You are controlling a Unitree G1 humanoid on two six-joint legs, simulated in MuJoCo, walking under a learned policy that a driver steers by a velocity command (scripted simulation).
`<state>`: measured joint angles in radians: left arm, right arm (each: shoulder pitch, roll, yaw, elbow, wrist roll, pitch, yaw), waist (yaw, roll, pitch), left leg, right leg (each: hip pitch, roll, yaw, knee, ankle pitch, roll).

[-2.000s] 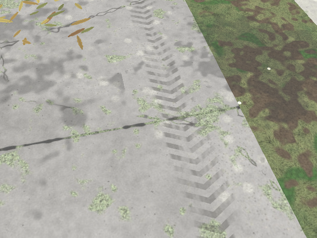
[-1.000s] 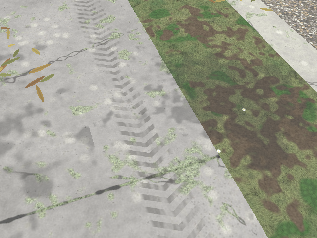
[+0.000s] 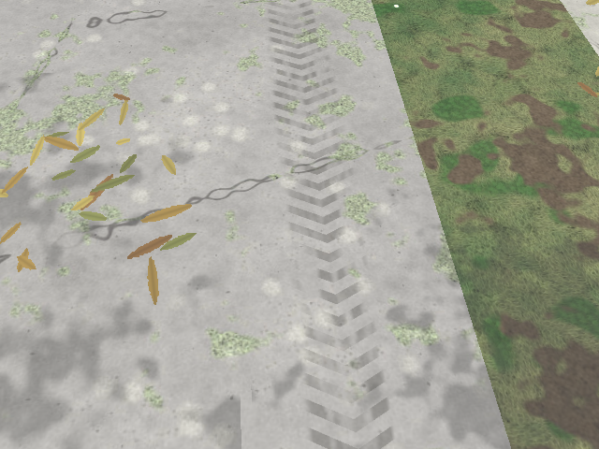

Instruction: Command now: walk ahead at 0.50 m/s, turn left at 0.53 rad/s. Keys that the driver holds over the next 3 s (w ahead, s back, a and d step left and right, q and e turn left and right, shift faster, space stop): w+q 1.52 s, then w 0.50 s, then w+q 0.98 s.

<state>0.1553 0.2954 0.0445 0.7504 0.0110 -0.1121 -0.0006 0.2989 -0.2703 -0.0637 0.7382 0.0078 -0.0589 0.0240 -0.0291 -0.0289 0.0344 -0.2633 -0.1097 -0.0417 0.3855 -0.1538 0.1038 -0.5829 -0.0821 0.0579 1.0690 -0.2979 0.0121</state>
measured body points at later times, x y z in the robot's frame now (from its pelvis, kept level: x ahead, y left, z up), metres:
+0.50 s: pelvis +0.28 -0.04 +0.00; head +0.31 -0.03 +0.45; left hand +0.30 +0.26 -0.11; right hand +0.49 -0.27 -0.10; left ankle +0.24 +0.10 -0.66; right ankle +0.31 -0.13 -0.74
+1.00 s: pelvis +0.51 +0.13 +0.00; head +0.53 +0.16 +0.45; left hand +0.48 +0.45 -0.11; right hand +0.76 -0.04 -0.10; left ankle +0.50 +0.20 -0.74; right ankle +0.61 -0.02 -0.66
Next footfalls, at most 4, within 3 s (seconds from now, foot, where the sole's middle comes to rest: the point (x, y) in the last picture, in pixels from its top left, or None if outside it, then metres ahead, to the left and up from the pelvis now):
0.28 right None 0.35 -0.13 -0.78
0.80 left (195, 418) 0.53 0.22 -0.78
1.30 right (202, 283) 0.88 0.23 -0.78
1.80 left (44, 305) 0.82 0.62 -0.78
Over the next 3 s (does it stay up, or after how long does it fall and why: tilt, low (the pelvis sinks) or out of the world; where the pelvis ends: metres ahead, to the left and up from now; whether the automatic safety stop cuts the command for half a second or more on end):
stays up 1.04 1.00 -0.01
